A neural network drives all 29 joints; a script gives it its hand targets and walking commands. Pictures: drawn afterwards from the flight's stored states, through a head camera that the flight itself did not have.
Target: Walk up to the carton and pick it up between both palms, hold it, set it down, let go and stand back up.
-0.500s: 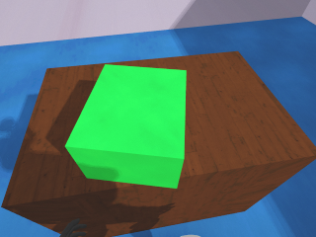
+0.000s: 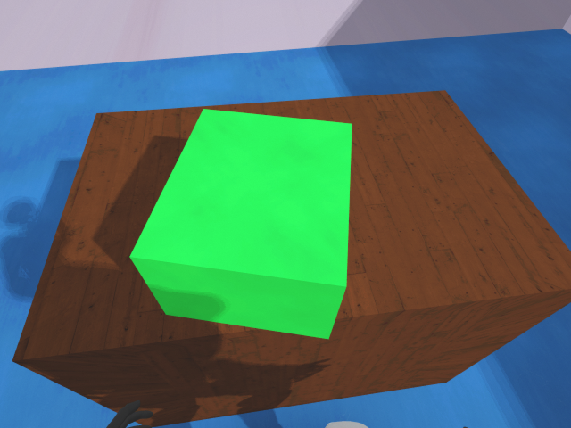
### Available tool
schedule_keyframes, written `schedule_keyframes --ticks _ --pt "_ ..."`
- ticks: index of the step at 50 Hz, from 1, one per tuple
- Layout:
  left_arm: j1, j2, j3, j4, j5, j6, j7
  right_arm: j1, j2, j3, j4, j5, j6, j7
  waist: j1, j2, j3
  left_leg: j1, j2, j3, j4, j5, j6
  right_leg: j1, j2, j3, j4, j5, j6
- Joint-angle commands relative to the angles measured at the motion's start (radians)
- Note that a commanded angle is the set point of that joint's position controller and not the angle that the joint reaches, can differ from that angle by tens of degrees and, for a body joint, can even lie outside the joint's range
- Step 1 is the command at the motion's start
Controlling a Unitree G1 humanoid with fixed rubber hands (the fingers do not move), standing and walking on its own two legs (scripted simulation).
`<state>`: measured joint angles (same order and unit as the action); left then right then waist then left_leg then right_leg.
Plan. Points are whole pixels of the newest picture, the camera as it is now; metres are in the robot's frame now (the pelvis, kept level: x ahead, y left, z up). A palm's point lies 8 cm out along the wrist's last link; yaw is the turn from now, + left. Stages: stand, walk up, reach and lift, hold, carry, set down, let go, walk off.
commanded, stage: walk up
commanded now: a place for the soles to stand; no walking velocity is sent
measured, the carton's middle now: (261, 216) +0.43 +0.05 +0.02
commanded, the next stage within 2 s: reach and lift in 0.08 s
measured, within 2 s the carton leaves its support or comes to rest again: neither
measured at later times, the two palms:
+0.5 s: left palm (109, 409) +0.16 +0.25 -0.07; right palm (455, 419) +0.14 -0.22 -0.07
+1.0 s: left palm (74, 411) +0.15 +0.28 -0.04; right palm (438, 405) +0.15 -0.19 -0.03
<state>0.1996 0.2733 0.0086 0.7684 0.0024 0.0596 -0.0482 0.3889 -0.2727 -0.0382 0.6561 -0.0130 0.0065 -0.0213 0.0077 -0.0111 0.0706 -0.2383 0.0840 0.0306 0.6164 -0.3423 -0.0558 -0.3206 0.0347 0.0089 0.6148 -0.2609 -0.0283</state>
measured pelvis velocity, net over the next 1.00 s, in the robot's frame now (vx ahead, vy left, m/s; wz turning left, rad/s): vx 0.02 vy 0.05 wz -0.01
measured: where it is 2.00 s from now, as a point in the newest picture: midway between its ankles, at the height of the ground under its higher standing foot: outside the picture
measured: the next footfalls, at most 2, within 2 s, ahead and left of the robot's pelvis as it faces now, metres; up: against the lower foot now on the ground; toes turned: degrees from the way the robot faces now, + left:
none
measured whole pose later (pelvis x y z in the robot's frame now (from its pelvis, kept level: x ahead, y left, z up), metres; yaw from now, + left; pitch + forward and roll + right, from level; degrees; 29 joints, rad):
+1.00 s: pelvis +0.02 +0.05 +0.02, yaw -1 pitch -8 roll -1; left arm 0.35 0.27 -0.03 0.32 -0.13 0.07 0.00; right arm 0.37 -0.14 -0.10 0.40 0.06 -0.13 -0.02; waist 0.03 0.00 0.13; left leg 0.01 0.04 0.08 0.39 -0.27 0.00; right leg -0.05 -0.02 0.04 0.34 -0.16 0.04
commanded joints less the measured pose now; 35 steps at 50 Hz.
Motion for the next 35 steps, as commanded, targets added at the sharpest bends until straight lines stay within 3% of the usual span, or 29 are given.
schedule_keyframes --ticks 1,4,5,6,8,10,13,15,19,28,30,32,35 --pt "-0.043 0.154 0.045 -0.107 0.007 -0.020 0.006 0.098 -0.166 -0.055 -0.081 -0.001 -0.035 -0.008 -0.010 0.000 -0.082 0.012 0.029 -0.055 -0.131 0.077 0.089 0.017 -0.107 0.126 -0.155 0.050 -0.057" --pt "-0.042 0.143 0.046 -0.109 0.012 -0.022 0.001 0.064 -0.198 -0.065 -0.089 -0.004 -0.034 -0.010 0.004 0.023 -0.053 -0.057 0.083 -0.131 -0.179 0.108 0.120 0.051 -0.073 0.068 -0.077 0.083 -0.025" --pt "-0.473 0.166 0.036 -0.256 0.001 0.159 0.040 -0.551 -0.070 -0.122 -0.003 -0.082 -0.136 0.024 0.000 0.121 -0.071 -0.252 -0.001 0.074 -0.013 -0.126 0.057 -0.015 -0.027 -0.024 0.034 -0.184 -0.047" --pt "-0.377 0.130 0.023 -0.243 0.020 0.262 0.068 -0.436 -0.106 -0.154 0.061 -0.097 -0.137 0.055 -0.025 0.100 0.016 -0.312 0.004 0.073 -0.009 -0.221 0.070 0.019 -0.035 -0.031 0.047 -0.215 -0.039" --pt "-0.306 0.107 0.025 -0.348 0.018 0.356 0.061 -0.364 -0.117 -0.154 0.008 -0.083 -0.132 0.066 -0.021 0.023 -0.100 -0.216 -0.008 0.087 0.045 -0.109 0.053 0.026 -0.051 -0.034 0.047 -0.118 -0.024" --pt "-0.218 0.133 0.079 -0.410 0.042 0.391 0.046 -0.271 -0.115 -0.144 0.008 -0.058 -0.124 0.051 -0.016 -0.037 -0.161 -0.104 -0.031 0.086 0.039 -0.020 0.050 0.061 -0.060 -0.028 0.011 0.051 -0.006" --pt "-0.100 0.133 0.113 -0.459 0.060 0.384 0.037 -0.203 -0.116 -0.117 -0.007 -0.020 -0.128 0.033 -0.017 -0.042 -0.193 -0.014 -0.060 0.077 -0.011 0.124 0.039 0.172 -0.038 -0.035 -0.017 0.270 0.016" --pt "-0.061 0.124 0.113 -0.473 0.054 0.355 0.036 -0.185 -0.117 -0.108 -0.029 -0.013 -0.128 0.023 -0.031 -0.040 -0.193 0.019 -0.079 0.079 -0.063 0.143 0.036 0.246 -0.032 -0.019 -0.060 0.329 0.027" --pt "-0.094 0.144 0.110 -0.497 0.027 0.295 0.050 -0.198 -0.041 -0.095 -0.099 -0.030 -0.124 0.003 -0.024 -0.002 -0.106 -0.034 -0.096 0.103 -0.172 0.054 0.052 0.316 -0.039 0.017 -0.139 0.203 0.033" --pt "-0.077 0.108 0.065 -0.512 -0.050 0.175 0.055 -0.160 0.003 -0.104 -0.233 -0.026 -0.129 0.006 -0.017 0.036 -0.064 0.079 -0.086 0.100 -0.306 0.165 0.033 0.334 -0.007 -0.015 -0.238 0.223 0.027" --pt "-0.071 0.117 0.066 -0.506 -0.068 0.138 0.050 -0.151 0.011 -0.097 -0.280 -0.022 -0.140 0.005 -0.017 0.005 -0.063 0.082 -0.094 0.104 -0.308 0.173 0.034 0.337 -0.011 -0.008 -0.256 0.238 0.033" --pt "-0.049 0.123 0.069 -0.501 -0.071 0.118 0.045 -0.117 0.020 -0.094 -0.271 -0.012 -0.141 0.000 -0.020 0.010 -0.047 0.106 -0.095 0.098 -0.320 0.206 0.029 0.343 -0.009 -0.006 -0.272 0.250 0.027" --pt "-0.049 0.112 0.054 -0.547 -0.082 0.077 0.045 -0.107 0.008 -0.110 -0.300 0.000 -0.156 0.004 -0.013 0.059 -0.034 0.097 -0.079 0.088 -0.341 0.230 0.019 0.344 0.007 -0.016 -0.281 0.198 0.012"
